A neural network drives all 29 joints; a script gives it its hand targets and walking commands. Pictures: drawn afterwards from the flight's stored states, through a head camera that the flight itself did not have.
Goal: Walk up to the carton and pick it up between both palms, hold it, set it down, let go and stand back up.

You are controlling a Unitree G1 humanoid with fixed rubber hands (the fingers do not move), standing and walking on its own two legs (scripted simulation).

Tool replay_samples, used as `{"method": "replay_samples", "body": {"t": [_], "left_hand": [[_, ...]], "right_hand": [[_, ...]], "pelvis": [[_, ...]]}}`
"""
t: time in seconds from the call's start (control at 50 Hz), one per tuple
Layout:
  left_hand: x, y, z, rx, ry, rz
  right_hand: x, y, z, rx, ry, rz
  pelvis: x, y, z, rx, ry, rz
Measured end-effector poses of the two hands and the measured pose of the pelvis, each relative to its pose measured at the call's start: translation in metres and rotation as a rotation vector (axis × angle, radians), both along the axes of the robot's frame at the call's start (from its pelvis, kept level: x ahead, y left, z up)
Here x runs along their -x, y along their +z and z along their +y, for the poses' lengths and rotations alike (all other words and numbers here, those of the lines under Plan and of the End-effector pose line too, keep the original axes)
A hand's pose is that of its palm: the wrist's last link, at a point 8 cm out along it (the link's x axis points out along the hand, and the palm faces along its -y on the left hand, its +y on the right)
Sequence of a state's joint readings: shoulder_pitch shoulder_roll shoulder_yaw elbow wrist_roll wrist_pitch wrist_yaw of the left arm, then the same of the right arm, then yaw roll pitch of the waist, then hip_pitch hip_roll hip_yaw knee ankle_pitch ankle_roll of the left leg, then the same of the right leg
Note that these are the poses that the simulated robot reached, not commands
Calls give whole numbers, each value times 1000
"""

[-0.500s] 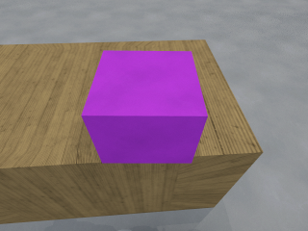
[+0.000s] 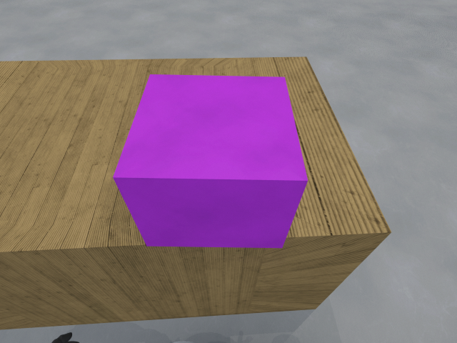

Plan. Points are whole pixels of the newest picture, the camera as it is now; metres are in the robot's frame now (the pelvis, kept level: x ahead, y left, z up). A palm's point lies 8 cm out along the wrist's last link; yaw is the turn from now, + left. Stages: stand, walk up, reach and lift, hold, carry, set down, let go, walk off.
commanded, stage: walk up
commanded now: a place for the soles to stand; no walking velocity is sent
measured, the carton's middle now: (216, 161) +0.46 +0.04 +0.04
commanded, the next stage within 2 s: reach and lift in 0.38 s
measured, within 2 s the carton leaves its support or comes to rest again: neither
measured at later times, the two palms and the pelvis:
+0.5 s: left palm out of the picture +0.09 +0.33 -0.09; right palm out of the picture +0.07 -0.30 -0.09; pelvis -0.01 +0.00 +0.00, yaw +0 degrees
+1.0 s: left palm (65, 333) +0.16 +0.27 -0.04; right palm out of the picture +0.14 -0.28 -0.06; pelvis -0.01 -0.01 +0.01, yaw -1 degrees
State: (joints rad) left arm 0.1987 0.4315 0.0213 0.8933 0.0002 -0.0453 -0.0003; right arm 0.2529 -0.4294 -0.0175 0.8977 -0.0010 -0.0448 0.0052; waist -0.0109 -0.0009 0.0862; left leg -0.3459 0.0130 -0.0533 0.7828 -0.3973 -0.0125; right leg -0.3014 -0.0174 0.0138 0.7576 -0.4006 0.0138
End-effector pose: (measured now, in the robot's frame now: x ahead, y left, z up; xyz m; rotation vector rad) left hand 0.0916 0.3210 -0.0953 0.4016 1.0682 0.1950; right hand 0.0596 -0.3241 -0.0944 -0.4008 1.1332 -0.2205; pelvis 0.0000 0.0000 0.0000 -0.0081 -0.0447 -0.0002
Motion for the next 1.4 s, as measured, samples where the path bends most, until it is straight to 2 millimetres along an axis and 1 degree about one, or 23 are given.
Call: {"method": "replay_samples", "body": {"t": [0.06, 0.18, 0.24, 0.3, 0.36, 0.42, 0.46, 0.52, 0.6, 0.66, 0.72, 0.78, 0.96, 1.06, 1.16, 1.34, 1.4], "left_hand": [[4, 0, 1, 2, -1, 8], [4, -1, 6, 7, 6, 4], [6, 0, 3, 10, 9, -3], [9, 1, -1, 4, 11, -8], [12, 3, -2, 2, 8, -8], [13, 2, 2, 3, 13, 1], [12, 0, 6, -3, 52, 55], [-1, 5, 5, -7, 73, 82], [-31, 19, -5, 13, 52, 9], [-46, 25, -14, 38, 35, -29], [-52, 28, -22, 53, 26, -42], [-55, 33, -30, 60, 23, -65], [-61, 52, -44, 53, -11, -155], [-69, 65, -51, 79, -31, -243], [-75, 73, -52, 105, -46, -314], [-77, 83, -48, 156, -58, -409], [-82, 91, -47, 169, -66, -459]], "right_hand": [[0, 0, 1, -1, 0, -3], [0, 3, 7, 4, 4, -8], [0, 4, 4, 5, 10, -12], [0, 0, 0, -2, 12, -18], [1, 0, -1, -6, 10, -22], [2, 1, 2, -3, 14, -27], [-4, 4, 9, -11, 21, -76], [-17, 6, 24, -57, 16, -141], [-31, 2, 42, -111, 19, -181], [-35, 0, 52, -143, 11, -207], [-36, -1, 57, -167, -2, -228], [-41, 2, 57, -176, 2, -255], [-70, 31, 49, -151, 39, -398], [-82, 46, 53, -145, 47, -463], [-82, 51, 65, -165, 50, -490], [-65, 59, 84, -181, 29, -516], [-61, 64, 89, -185, 20, -536]], "pelvis": [[1, 1, 1, -1, -1, -1], [3, 1, 7, 5, 3, -4], [5, 1, 3, 6, 9, -8], [7, 0, -2, -1, 11, -13], [8, 1, -2, -2, 9, -16], [9, 1, 1, 0, 8, -17], [8, 1, 3, 3, 8, -13], [7, 3, 5, -1, 1, 0], [8, 3, 5, -4, -4, 2], [8, 3, 2, -7, -6, 1], [9, 4, -1, -12, -12, 3], [10, 5, -4, -16, -13, 5], [14, 11, -14, -30, -13, 18], [16, 14, -15, -31, -13, 27], [17, 16, -12, -29, -17, 31], [19, 17, 0, -23, -38, 32], [19, 17, 5, -21, -44, 33]]}}
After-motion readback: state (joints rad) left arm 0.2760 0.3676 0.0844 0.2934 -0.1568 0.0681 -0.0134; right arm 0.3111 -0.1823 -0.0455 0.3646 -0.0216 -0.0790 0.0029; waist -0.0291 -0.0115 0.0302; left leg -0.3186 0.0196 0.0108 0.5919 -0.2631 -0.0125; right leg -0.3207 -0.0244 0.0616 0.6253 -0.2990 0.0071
